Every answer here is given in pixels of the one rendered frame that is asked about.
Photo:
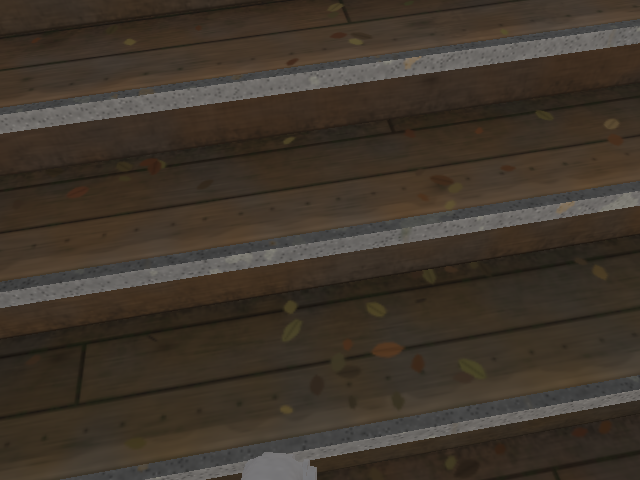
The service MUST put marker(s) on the left robot thigh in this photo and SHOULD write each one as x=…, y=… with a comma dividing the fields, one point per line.
x=279, y=466

